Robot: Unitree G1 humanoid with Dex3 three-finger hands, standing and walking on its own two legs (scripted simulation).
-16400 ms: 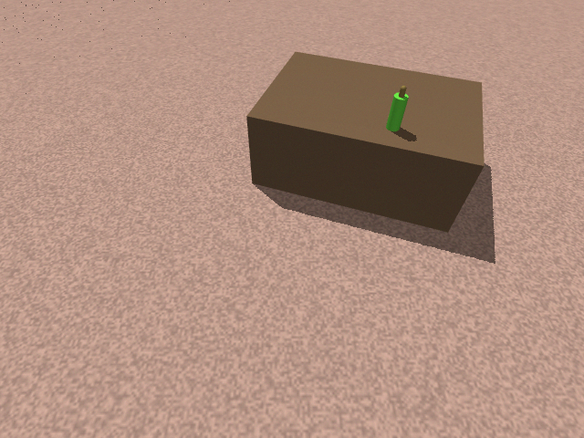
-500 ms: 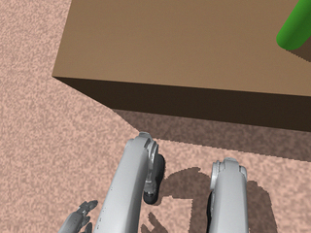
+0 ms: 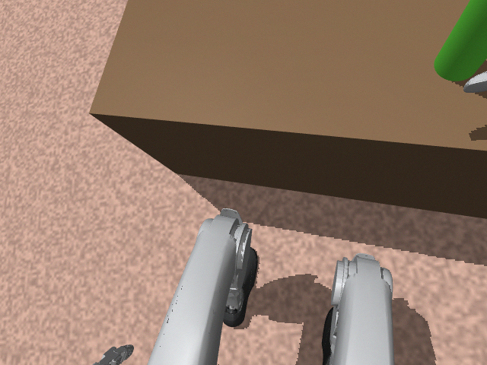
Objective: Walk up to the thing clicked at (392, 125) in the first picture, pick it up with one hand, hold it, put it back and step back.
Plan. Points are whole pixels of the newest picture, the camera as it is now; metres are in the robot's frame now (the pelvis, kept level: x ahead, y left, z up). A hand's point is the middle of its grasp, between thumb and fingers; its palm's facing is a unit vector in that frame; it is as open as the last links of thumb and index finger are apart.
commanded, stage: close in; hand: right
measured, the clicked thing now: out of the picture +0.60 -0.18 +0.05
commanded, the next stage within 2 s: rest palm in 0.72 s
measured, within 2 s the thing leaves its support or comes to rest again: neither
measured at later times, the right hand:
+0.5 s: hand out of the picture +0.59 -0.19 +0.04, palm faces +0.09 +1.00 -0.01, open 17.3 cm
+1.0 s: hand (486, 24) +0.60 -0.18 +0.04, palm faces +0.09 +1.00 -0.03, open 17.5 cm
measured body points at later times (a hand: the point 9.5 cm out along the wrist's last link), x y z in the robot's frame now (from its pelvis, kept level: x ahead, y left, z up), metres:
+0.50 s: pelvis +0.01 +0.01 +0.01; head +0.25 -0.03 +0.39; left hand +0.07 +0.28 -0.10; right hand +0.58 -0.25 +0.04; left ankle +0.15 +0.15 -0.40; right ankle +0.06 -0.11 -0.40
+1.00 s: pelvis +0.01 +0.00 +0.01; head +0.25 -0.04 +0.39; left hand +0.05 +0.28 -0.09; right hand +0.59 -0.23 +0.04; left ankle +0.15 +0.15 -0.40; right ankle +0.06 -0.11 -0.40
